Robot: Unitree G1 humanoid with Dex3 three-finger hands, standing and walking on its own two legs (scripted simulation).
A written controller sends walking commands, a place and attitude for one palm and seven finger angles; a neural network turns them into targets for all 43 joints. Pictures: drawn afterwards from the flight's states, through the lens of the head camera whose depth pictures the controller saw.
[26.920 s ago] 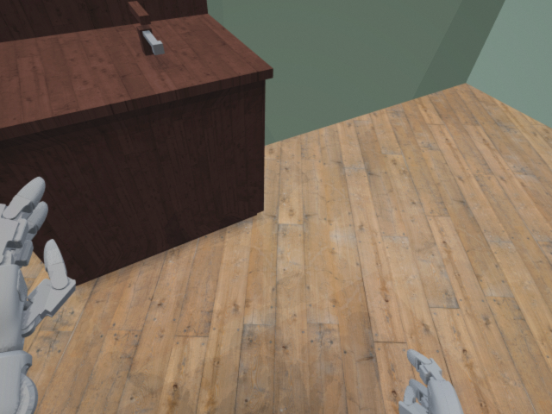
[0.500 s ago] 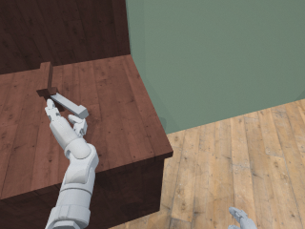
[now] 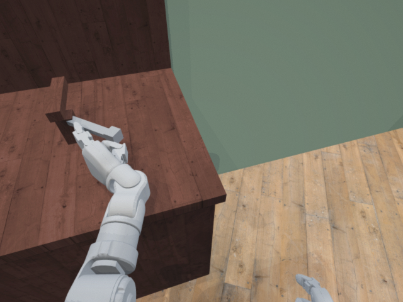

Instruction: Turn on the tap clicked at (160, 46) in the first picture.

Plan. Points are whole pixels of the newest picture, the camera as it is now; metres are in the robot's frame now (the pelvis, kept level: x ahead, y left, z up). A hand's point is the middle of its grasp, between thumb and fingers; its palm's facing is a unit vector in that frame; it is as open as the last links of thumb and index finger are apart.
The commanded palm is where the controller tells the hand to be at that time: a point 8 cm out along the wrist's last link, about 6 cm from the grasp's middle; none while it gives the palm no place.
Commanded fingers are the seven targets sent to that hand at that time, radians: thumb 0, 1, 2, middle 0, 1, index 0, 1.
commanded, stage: push the lever round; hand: left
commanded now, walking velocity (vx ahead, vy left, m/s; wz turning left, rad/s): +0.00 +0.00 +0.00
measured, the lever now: (113, 135) +0.43 +0.22 +0.10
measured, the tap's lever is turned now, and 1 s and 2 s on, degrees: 48 79 81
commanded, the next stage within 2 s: lift the hand up off the lever in 0.90 s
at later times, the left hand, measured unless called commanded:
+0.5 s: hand (135, 137) +0.43 +0.17 +0.10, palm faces +0.81 -0.58 -0.11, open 7.7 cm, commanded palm +0.39 +0.18 +0.10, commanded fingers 0.00 0.90 0.90 -0.15 -0.15 -0.15 -0.15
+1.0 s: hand (143, 125) +0.47 +0.16 +0.09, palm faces +0.81 -0.57 -0.13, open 7.9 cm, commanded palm +0.42 +0.17 +0.10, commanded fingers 0.00 0.90 0.90 -0.15 -0.15 -0.15 -0.15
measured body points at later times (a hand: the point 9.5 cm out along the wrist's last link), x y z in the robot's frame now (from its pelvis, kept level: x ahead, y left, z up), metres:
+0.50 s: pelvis +0.00 +0.00 -0.01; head +0.03 -0.01 +0.44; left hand +0.39 +0.20 +0.10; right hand +0.12 -0.24 -0.14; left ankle +0.03 +0.13 -0.71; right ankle -0.01 -0.09 -0.71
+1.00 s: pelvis +0.02 -0.01 -0.01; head +0.06 -0.02 +0.44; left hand +0.43 +0.19 +0.10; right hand +0.09 -0.26 -0.15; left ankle +0.03 +0.13 -0.71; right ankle -0.01 -0.09 -0.71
